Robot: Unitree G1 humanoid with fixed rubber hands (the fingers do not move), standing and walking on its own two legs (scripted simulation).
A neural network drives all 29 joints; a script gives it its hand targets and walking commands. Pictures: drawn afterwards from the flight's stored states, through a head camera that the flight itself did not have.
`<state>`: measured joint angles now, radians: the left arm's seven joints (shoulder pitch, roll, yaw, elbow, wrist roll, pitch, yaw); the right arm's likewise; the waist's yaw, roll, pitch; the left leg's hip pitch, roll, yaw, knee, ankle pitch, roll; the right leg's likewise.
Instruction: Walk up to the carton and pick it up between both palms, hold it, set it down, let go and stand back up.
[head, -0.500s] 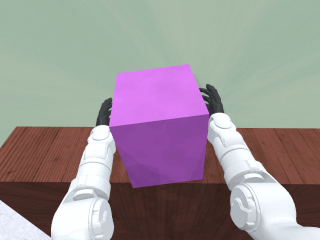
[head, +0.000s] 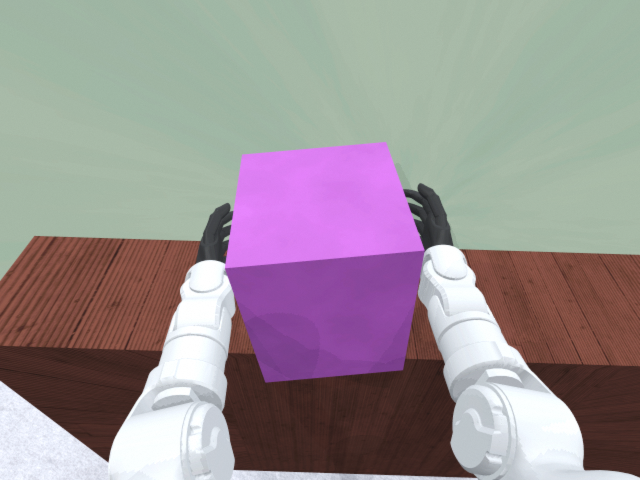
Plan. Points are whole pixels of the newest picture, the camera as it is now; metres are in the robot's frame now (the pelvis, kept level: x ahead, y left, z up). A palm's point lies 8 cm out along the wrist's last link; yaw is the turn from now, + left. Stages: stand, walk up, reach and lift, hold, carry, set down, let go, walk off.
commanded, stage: set down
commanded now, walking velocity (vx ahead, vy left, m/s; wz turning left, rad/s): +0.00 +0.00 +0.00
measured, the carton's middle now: (324, 264) +0.41 +0.01 +0.05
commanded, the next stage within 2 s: none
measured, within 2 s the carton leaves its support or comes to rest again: rests again in 0.32 s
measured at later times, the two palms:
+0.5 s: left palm (223, 265) +0.40 +0.15 +0.07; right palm (438, 256) +0.40 -0.14 +0.08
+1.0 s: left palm (226, 266) +0.41 +0.15 +0.06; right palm (440, 261) +0.40 -0.14 +0.08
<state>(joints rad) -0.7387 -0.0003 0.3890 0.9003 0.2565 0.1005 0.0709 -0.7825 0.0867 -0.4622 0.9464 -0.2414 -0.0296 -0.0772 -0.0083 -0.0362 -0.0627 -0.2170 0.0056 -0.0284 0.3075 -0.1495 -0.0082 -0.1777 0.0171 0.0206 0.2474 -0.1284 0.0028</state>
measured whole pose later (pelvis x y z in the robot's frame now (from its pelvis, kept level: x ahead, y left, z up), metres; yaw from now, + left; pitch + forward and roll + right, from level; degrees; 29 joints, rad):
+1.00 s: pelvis +0.01 +0.00 +0.00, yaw -1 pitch +3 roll +0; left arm -0.72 -0.07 0.54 0.86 0.39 -0.05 0.00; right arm -0.70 0.14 -0.56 0.86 -0.38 -0.19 -0.04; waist 0.01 -0.04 0.01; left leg -0.19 0.02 0.03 0.27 -0.15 -0.01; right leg -0.17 0.01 0.01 0.25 -0.14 0.00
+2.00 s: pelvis +0.00 +0.01 -0.01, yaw -2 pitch +16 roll -2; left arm -0.75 0.14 0.14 1.00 -0.04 -0.07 0.12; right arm -0.80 -0.15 -0.08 1.11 0.15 -0.15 -0.09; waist 0.04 0.02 -0.19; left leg -0.57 0.05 0.04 0.50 -0.22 0.00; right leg -0.51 0.03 -0.01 0.38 -0.15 0.00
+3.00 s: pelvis -0.03 -0.02 -0.01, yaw +0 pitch +4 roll -1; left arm -0.88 0.34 0.05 0.79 -0.23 0.44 0.07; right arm -0.90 -0.26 -0.02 0.84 0.36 0.35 -0.15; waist -0.01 -0.03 -0.11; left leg -0.31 0.04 0.01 0.38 -0.14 -0.03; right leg -0.28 0.03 -0.03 0.34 -0.14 -0.03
